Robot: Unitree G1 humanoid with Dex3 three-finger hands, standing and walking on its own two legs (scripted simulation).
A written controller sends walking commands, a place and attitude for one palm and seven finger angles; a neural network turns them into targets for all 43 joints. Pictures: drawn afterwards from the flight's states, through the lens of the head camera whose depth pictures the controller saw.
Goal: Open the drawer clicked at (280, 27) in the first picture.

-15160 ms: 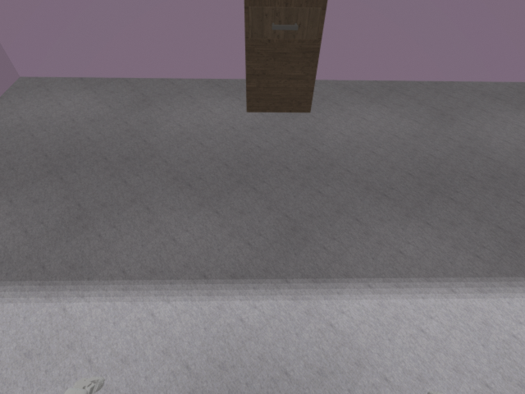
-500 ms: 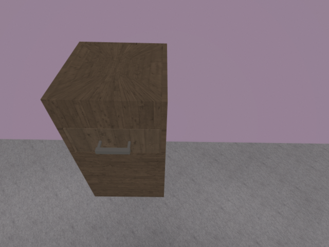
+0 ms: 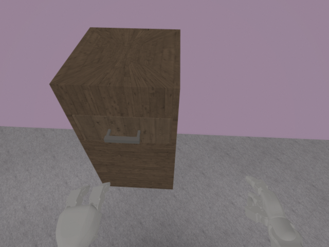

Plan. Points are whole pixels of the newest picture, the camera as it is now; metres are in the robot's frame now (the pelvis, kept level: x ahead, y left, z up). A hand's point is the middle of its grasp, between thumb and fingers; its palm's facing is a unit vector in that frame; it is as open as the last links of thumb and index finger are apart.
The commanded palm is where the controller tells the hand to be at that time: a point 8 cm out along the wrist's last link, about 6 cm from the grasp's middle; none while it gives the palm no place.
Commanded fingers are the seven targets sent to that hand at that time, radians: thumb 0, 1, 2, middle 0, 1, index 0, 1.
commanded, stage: raise the hand with hooked fingers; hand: left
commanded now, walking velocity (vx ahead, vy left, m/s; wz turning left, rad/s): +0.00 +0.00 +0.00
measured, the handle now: (123, 135) +0.54 +0.25 -0.17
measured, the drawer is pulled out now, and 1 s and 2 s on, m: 0.00 0.00 0.00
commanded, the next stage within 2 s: move the hooked fingers above the handle in 1.48 s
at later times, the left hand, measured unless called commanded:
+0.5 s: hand (88, 183) +0.24 +0.22 +0.03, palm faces -0.01 -0.09 -1.00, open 11.5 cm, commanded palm +0.22 +0.22 +0.09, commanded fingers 0.00 -0.20 0.43 -0.28 -1.00 -0.28 -1.00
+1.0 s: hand (90, 144) +0.31 +0.22 +0.09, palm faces +0.04 -0.08 -1.00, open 13.7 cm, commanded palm +0.29 +0.22 +0.16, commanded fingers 0.00 -0.50 0.30 -0.30 -1.20 -0.30 -1.20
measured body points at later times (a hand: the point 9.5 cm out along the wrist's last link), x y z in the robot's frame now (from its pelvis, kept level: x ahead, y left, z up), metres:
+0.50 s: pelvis +0.03 -0.03 +0.02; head +0.07 -0.06 +0.46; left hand +0.24 +0.22 +0.08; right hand +0.21 -0.24 -0.10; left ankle +0.01 +0.07 -0.70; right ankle +0.02 -0.10 -0.70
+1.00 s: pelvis +0.03 -0.03 +0.03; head +0.04 -0.06 +0.48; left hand +0.30 +0.22 +0.15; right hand +0.27 -0.22 -0.06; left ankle +0.01 +0.07 -0.70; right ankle +0.02 -0.10 -0.70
